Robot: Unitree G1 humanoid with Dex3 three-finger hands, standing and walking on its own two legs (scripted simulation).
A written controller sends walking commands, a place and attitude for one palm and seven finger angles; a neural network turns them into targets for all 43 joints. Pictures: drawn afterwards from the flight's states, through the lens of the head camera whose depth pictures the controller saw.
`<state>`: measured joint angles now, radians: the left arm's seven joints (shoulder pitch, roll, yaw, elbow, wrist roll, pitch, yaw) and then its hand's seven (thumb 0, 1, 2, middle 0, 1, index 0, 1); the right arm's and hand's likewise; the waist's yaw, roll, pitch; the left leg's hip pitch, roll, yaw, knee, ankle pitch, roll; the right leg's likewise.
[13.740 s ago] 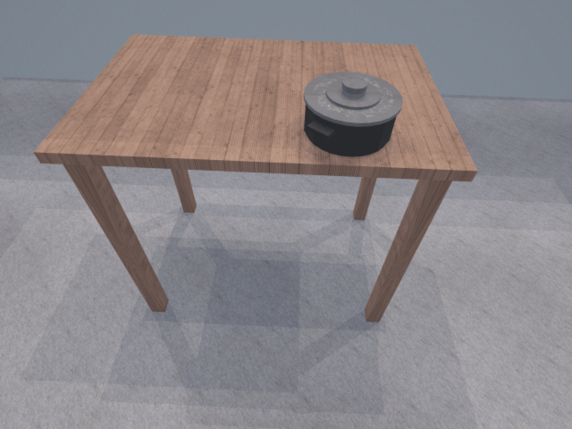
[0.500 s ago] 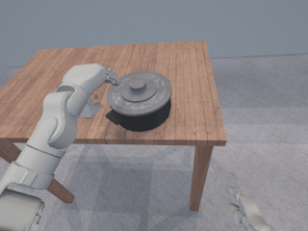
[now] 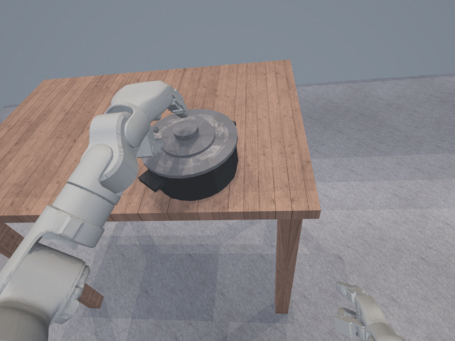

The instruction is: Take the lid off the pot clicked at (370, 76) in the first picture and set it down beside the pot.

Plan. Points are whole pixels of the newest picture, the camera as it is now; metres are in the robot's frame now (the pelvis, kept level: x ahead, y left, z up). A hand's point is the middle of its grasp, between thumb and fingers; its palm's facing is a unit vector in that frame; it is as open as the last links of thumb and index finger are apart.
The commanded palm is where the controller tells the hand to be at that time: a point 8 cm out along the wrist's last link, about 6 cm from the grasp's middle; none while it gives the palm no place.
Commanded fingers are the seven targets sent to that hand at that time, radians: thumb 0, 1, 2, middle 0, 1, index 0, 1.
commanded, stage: move the open hand above the knob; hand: left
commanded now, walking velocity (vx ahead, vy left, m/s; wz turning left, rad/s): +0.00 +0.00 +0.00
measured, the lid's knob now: (185, 130) +0.48 +0.12 +0.13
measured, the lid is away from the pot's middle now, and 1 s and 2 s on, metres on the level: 0.00 0.00 0.00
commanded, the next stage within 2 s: lower the open fingers around the knob in 1.20 s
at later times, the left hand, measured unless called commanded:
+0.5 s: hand (185, 109) +0.46 +0.11 +0.19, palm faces -0.22 -0.07 -0.97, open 9.7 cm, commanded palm +0.43 +0.13 +0.26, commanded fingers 0.00 -0.32 1.62 -0.89 -0.08 -0.89 -0.08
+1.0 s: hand (169, 115) +0.44 +0.13 +0.19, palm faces -0.22 -0.08 -0.97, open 9.7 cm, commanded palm +0.43 +0.14 +0.26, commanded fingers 0.00 -0.32 1.62 -0.89 -0.08 -0.89 -0.08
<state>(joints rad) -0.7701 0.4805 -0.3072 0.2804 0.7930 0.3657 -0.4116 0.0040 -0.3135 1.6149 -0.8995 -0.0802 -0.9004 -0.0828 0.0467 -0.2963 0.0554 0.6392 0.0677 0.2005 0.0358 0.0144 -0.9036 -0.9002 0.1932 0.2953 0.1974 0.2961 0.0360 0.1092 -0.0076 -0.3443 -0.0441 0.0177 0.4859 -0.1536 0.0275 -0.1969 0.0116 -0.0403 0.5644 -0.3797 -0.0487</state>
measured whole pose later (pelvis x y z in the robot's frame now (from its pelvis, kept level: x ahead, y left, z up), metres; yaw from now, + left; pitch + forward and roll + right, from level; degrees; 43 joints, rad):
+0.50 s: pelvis +0.02 +0.00 +0.00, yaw +0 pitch +3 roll +2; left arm -0.98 0.40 -0.32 0.56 0.81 0.35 -0.43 0.00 -0.31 1.62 -0.90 -0.08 -0.90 -0.08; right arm 0.10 -0.30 0.04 0.67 0.07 0.20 0.05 0.01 -0.90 -0.90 0.19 0.30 0.20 0.30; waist -0.01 0.10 -0.02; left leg -0.35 -0.05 0.03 0.47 -0.17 0.03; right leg -0.20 0.01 -0.03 0.54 -0.39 -0.05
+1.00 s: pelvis +0.01 +0.00 +0.00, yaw +0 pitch +2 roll +2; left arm -0.95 0.41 -0.34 0.52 0.81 0.38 -0.44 0.00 -0.31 1.62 -0.90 -0.08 -0.90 -0.08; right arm 0.05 -0.29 0.04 0.65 0.08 0.22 0.05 0.01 -0.90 -0.90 0.19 0.30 0.20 0.30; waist 0.01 0.09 -0.02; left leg -0.35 -0.05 0.02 0.47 -0.16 0.04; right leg -0.19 0.00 -0.04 0.54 -0.38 -0.04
